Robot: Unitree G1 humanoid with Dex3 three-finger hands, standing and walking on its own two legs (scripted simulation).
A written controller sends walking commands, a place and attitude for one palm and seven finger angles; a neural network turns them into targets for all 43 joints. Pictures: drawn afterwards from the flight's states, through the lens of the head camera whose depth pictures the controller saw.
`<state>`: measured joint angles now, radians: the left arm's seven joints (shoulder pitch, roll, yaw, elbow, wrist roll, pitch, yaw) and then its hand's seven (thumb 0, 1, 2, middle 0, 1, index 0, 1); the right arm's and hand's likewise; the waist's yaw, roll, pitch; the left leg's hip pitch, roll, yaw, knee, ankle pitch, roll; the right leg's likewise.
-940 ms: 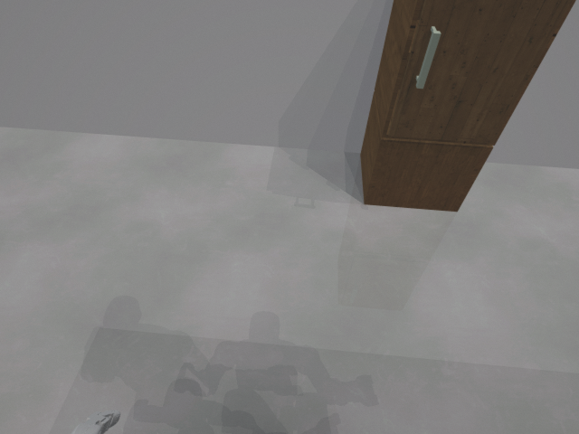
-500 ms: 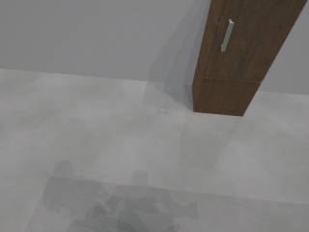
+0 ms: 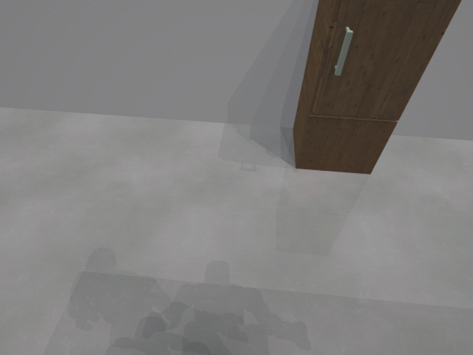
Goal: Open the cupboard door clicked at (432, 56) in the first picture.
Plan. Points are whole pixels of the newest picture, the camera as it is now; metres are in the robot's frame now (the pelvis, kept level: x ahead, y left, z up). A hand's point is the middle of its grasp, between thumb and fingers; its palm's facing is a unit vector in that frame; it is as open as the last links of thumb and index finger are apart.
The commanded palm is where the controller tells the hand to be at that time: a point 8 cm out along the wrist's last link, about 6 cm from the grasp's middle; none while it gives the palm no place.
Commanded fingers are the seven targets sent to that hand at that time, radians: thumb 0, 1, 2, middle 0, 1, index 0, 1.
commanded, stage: stand and wait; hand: left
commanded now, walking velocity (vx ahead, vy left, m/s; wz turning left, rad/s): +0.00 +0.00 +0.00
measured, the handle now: (342, 51) +1.25 -0.38 -0.03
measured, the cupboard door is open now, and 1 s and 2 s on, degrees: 0 0 0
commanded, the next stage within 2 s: look at it before walking up in 0.08 s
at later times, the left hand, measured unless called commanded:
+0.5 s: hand out of the picture +0.08 +0.24 -0.16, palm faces -0.04 -0.94 -0.33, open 7.4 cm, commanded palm none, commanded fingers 0.00 0.90 0.90 -0.20 -0.30 -0.20 -0.30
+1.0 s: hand out of the picture +0.09 +0.23 -0.17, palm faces -0.07 -0.95 -0.32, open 7.4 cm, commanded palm none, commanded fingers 0.00 0.90 0.90 -0.20 -0.30 -0.20 -0.30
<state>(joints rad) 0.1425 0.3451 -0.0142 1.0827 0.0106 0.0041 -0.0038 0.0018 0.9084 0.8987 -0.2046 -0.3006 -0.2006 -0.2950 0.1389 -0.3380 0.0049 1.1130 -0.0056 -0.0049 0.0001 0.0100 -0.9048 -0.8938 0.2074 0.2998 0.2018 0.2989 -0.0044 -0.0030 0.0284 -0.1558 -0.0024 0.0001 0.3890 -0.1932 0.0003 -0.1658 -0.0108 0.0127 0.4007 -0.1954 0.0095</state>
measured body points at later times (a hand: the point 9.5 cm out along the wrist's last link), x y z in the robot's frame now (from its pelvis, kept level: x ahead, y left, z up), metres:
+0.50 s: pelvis +0.01 +0.00 +0.00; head +0.01 +0.00 +0.45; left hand +0.08 +0.29 -0.13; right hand +0.08 -0.30 -0.13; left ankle +0.01 +0.12 -0.74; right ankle +0.02 -0.13 -0.74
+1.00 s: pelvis +0.01 +0.00 +0.00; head +0.03 +0.00 +0.44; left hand +0.10 +0.28 -0.14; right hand +0.09 -0.29 -0.14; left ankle +0.01 +0.12 -0.74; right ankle +0.02 -0.13 -0.74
